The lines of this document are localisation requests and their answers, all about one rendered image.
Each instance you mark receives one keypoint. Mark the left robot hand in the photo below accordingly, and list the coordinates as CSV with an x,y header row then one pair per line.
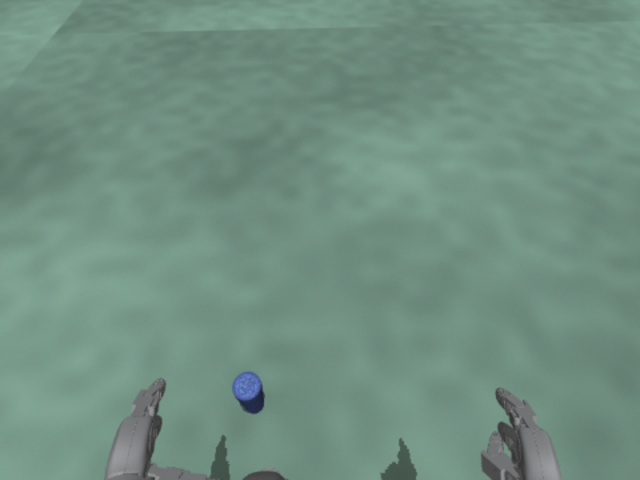
x,y
134,442

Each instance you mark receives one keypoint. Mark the right robot hand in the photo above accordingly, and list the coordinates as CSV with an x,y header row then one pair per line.
x,y
532,451

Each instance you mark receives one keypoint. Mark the cup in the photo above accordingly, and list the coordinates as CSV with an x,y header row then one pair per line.
x,y
247,388

